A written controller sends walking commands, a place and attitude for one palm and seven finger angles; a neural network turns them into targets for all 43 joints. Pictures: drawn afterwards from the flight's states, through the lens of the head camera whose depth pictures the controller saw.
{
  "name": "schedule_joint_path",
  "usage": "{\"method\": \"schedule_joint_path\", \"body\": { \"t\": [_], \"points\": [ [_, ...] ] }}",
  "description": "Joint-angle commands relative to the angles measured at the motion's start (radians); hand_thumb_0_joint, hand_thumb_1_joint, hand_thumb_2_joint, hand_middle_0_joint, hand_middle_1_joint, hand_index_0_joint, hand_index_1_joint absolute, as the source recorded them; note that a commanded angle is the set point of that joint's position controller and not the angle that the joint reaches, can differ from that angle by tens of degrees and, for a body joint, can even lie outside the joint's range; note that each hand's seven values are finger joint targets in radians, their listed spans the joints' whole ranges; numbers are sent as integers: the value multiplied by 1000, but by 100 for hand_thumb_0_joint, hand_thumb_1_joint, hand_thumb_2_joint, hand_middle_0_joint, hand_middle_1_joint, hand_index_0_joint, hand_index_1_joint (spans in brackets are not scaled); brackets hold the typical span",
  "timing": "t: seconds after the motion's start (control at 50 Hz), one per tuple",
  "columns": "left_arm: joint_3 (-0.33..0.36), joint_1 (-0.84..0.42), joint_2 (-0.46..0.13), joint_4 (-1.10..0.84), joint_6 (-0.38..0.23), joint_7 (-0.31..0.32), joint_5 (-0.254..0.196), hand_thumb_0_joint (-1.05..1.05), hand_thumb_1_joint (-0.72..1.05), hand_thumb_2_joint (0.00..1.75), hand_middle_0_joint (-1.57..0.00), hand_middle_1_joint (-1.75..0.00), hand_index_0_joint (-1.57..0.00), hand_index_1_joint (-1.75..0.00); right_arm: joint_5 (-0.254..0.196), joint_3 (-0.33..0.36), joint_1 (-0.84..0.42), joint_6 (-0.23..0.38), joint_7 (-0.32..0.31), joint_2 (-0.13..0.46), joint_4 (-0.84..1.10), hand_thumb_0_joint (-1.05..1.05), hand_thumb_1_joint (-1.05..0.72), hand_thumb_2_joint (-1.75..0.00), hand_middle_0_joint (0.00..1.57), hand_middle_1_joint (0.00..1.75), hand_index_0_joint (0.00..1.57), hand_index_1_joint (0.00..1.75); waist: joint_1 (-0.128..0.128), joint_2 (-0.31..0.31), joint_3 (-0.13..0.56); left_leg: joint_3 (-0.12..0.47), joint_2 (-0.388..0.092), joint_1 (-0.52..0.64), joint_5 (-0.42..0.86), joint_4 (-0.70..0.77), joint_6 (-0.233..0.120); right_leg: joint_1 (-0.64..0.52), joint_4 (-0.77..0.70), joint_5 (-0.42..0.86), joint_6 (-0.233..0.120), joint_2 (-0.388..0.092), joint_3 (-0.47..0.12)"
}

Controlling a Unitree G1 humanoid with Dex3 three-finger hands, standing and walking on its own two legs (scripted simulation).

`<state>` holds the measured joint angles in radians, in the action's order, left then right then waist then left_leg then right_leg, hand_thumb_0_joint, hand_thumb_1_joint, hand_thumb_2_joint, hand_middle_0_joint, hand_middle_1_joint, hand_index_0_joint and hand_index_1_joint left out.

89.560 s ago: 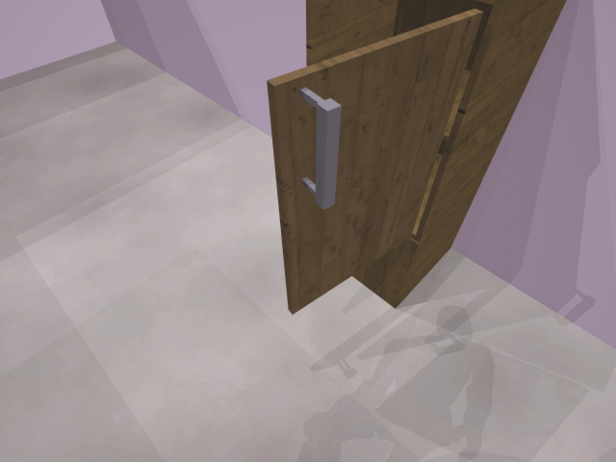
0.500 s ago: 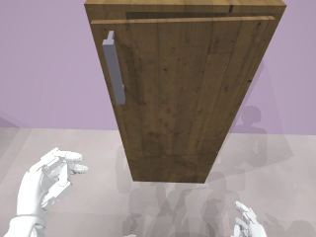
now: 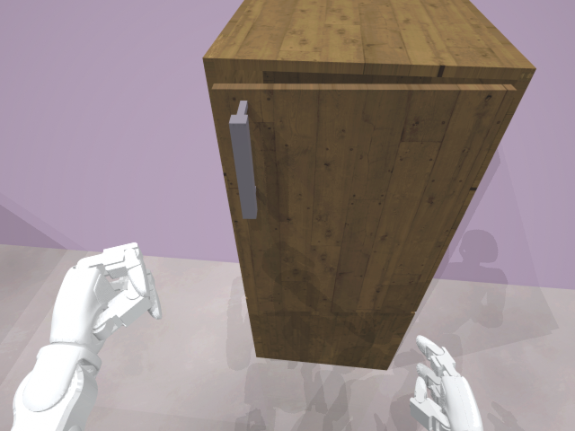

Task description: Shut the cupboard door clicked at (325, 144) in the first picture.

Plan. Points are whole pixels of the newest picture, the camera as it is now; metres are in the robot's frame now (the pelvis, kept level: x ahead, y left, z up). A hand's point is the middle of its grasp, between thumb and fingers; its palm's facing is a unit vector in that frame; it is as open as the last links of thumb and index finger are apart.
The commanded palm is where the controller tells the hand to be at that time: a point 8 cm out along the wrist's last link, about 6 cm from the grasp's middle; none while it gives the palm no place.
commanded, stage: raise the hand and make a fist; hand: left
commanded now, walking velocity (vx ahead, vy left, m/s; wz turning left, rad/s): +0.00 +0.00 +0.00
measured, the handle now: (246, 163) +0.45 +0.12 +0.16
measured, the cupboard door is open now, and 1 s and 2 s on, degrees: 5 5 5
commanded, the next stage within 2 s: bring the fist close to the handle in 0.60 s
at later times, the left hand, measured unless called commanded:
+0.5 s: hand (156, 279) +0.23 +0.18 +0.16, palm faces +0.14 -0.99 -0.05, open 3.1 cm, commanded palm +0.20 +0.22 +0.17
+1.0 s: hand (188, 262) +0.25 +0.15 +0.17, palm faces +0.08 -1.00 -0.03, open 3.1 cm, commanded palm +0.23 +0.19 +0.17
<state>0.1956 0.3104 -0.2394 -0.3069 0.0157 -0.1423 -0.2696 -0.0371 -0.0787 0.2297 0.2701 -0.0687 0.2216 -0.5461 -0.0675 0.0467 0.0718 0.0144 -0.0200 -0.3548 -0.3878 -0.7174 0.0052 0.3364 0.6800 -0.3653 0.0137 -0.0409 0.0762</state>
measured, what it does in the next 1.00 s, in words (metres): stands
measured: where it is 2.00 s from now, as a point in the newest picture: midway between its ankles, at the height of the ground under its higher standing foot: outside the picture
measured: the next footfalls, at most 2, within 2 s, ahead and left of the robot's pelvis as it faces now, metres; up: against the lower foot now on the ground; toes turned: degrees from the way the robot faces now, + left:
none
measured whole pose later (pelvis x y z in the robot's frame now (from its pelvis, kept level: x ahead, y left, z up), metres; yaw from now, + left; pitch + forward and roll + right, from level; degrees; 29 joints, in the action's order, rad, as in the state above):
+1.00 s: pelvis -0.01 -0.01 +0.01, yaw -1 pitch -3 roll +0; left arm 0.12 0.10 -0.18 -0.26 0.19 -0.05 -0.21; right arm -0.04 -0.08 0.20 0.23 -0.08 0.23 -0.62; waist -0.06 0.05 0.03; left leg 0.00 -0.03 -0.19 -0.30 -0.55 0.02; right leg 0.20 0.56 -0.30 0.00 -0.03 0.06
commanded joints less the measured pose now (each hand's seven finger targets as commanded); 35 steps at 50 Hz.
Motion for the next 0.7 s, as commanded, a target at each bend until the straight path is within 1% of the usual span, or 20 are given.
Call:
{"method": "schedule_joint_path", "body": {
  "t": [0.0, 0.02, 0.04, 0.1, 0.12, 0.14, 0.18, 0.22, 0.24, 0.3, 0.32, 0.34, 0.38, 0.42, 0.46, 0.5, 0.52, 0.58, 0.62, 0.68],
  "points": [
    [88, -205, -128, -238, -10, -5, -20, 0, 90, 90, -130, -150, -130, -150, -9, 53, -97, 43, -17, 115, 138, 0, -90, -90, 20, 30, 20, 30, 13, -5, 102, 2, 26, 93, 304, 159, -14, -80, -108, 296, -24, 49, 16],
    [109, -213, -156, -234, 0, -2, -13, 0, 90, 90, -130, -150, -130, -150, -9, 52, -106, 41, -18, 118, 135, 0, -90, -90, 20, 30, 20, 30, 6, -5, 102, -1, 26, 99, 317, 161, -18, -95, -116, 310, -25, 47, 9],
    [102, -232, -144, -242, 10, -4, -15, 0, 90, 90, -130, -150, -130, -150, -9, 50, -112, 40, -19, 112, 135, 0, -90, -90, 20, 30, 20, 30, 6, 11, 109, -6, 29, 114, 328, 167, -18, -104, -123, 326, -24, 44, 9],
    [112, -275, -144, -217, 47, -11, -29, 0, 90, 90, -130, -150, -130, -150, -13, 45, -126, 35, -25, 111, 123, 0, -90, -90, 20, 30, 20, 30, 4, -23, 88, -8, 32, 126, 316, 185, -18, -114, -149, 320, -22, 44, 8],
    [133, -271, -166, -206, 57, -10, -28, 0, 90, 90, -130, -150, -130, -150, -15, 49, -131, 34, -25, 116, 123, 0, -90, -90, 20, 30, 20, 30, 0, -54, 104, -13, 31, 133, 313, 184, -23, -128, -163, 314, -17, 43, -2],
    [114, -296, -149, -212, 70, -11, -27, 0, 90, 90, -130, -150, -130, -150, -17, 45, -143, 31, -26, 112, 124, 0, -90, -90, 20, 30, 20, 30, 0, -43, 89, -14, 33, 132, 313, 193, -24, -130, -168, 313, -18, 39, 0],
    [119, -347, -161, -222, 94, -8, -26, 0, 90, 90, -130, -150, -130, -150, -20, 44, -153, 28, -28, 111, 121, 0, -90, -90, 20, 30, 20, 30, -1, -3, 86, -15, 35, 153, 295, 206, -22, -126, -182, 285, -19, 40, -2],
    [120, -266, -139, -137, 122, -9, -28, 0, 90, 90, -130, -150, -130, -150, -21, 44, -158, 24, -29, 112, 113, 0, -90, -90, 20, 30, 20, 30, -6, -70, 32, -16, 31, 129, 280, 213, -25, -120, -204, 268, -15, 40, -2],
    [109, -258, -120, -149, 127, -12, -34, 0, 90, 90, -130, -150, -130, -150, -22, 45, -159, 20, -27, 112, 114, 0, -90, -90, 20, 30, 20, 30, -4, -64, 38, -22, 35, 137, 287, 214, -26, -127, -205, 281, -15, 36, -5],
    [121, -280, -142, -204, 130, -5, -22, 0, 90, 90, -130, -150, -130, -150, -18, 47, -165, 13, -23, 111, 126, 0, -90, -90, 20, 30, 20, 30, -7, -29, 73, -27, 38, 161, 296, 219, -24, -143, -200, 293, -15, 36, -6],
    [144, -272, -165, -208, 124, 4, -20, 0, 90, 90, -130, -150, -130, -150, -16, 52, -164, 11, -23, 115, 124, 0, -90, -90, 20, 30, 20, 30, -11, -43, 80, -31, 35, 156, 297, 215, -25, -152, -206, 289, -12, 34, -14],
    [127, -286, -150, -229, 117, 9, -15, 0, 90, 90, -130, -150, -130, -150, -15, 50, -167, 9, -22, 110, 128, 0, -90, -90, 20, 30, 20, 30, -6, -43, 89, -33, 36, 164, 298, 218, -26, -154, -206, 287, -12, 34, -12],
    [122, -308, -145, -228, 101, 19, -14, 0, 90, 90, -130, -150, -130, -150, -14, 48, -166, 12, -23, 107, 125, 0, -90, -90, 20, 30, 20, 30, 0, -27, 59, -33, 37, 165, 264, 221, -24, -129, -217, 241, -11, 36, -17],
    [137, -311, -165, -233, 81, 30, -7, 0, 90, 90, -130, -150, -130, -150, -12, 53, -164, 16, -25, 111, 118, 0, -90, -90, 20, 30, 20, 30, 0, -49, 54, -34, 33, 167, 257, 219, -26, -128, -229, 219, -9, 37, -21],
    [108, -327, -144, -237, 69, 30, 0, 0, 90, 90, -130, -150, -130, -150, -13, 50, -168, 21, -27, 106, 117, 0, -90, -90, 20, 30, 20, 30, 6, -6, 42, -36, 37, 173, 236, 227, -25, -116, -232, 193, -12, 36, -21],
    [109, -315, -139, -211, 70, 28, -4, 0, 90, 90, -130, -150, -130, -150, -12, 49, -164, 25, -29, 107, 113, 0, -90, -90, 20, 30, 20, 30, 5, -23, 28, -35, 39, 165, 219, 228, -25, -114, -240, 171, -10, 36, -24],
    [116, -307, -155, -209, 68, 25, -1, 0, 90, 90, -130, -150, -130, -150, -12, 52, -165, 27, -30, 113, 107, 0, -90, -90, 20, 30, 20, 30, 4, -28, 28, -36, 36, 169, 222, 226, -28, -116, -248, 172, -10, 33, -29],
    [106, -310, -140, -203, 76, 18, -8, 0, 90, 90, -130, -150, -130, -150, -13, 50, -169, 31, -32, 111, 110, 0, -90, -90, 20, 30, 20, 30, 4, -41, 34, -36, 39, 168, 219, 227, -28, -120, -246, 170, -8, 32, -30],
    [121, -291, -152, -181, 82, 13, -11, 0, 90, 90, -130, -150, -130, -150, -12, 52, -167, 31, -32, 115, 102, 0, -90, -90, 20, 30, 20, 30, 1, -40, 25, -36, 35, 164, 220, 223, -28, -117, -254, 165, -8, 31, -35],
    [101, -312, -135, -201, 84, 11, -11, 0, 90, 90, -130, -150, -130, -150, -14, 50, -174, 32, -31, 111, 108, 0, -90, -90, 20, 30, 20, 30, 4, -27, 25, -37, 38, 167, 209, 227, -26, -109, -250, 147, -8, 31, -30]
  ]
}}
